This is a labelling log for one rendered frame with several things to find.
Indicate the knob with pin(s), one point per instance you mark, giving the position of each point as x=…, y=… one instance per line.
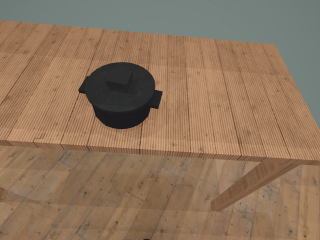
x=119, y=78

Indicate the pot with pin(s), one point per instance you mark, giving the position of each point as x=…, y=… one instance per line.
x=126, y=120

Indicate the lid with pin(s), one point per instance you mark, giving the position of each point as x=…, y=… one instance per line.
x=119, y=101

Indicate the table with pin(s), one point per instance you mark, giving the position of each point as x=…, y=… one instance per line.
x=221, y=99

